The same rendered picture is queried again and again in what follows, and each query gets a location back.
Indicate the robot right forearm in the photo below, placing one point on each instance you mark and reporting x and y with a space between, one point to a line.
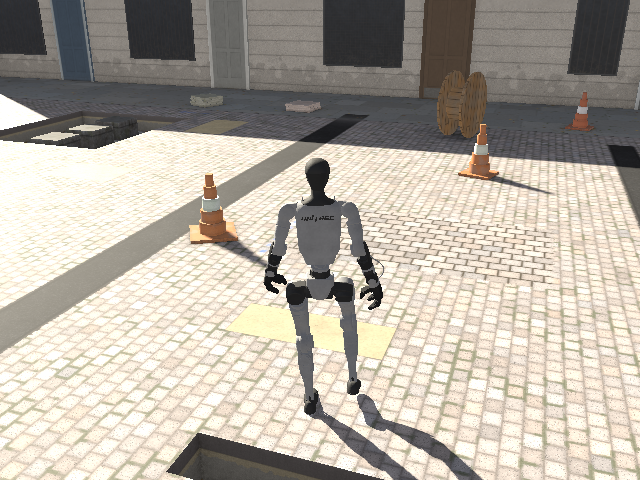
368 269

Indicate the left robot hand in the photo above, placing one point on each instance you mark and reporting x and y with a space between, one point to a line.
277 279

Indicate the left robot shin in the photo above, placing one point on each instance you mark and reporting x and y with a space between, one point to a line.
306 367

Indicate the left robot upper arm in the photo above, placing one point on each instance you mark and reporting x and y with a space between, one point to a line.
286 212

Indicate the robot left forearm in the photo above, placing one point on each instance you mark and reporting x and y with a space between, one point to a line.
272 263

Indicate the right robot hand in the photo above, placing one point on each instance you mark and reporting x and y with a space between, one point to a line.
377 295

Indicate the robot right foot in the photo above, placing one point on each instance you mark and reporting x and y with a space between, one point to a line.
353 387

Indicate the right robot upper arm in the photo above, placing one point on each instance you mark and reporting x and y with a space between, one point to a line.
350 211

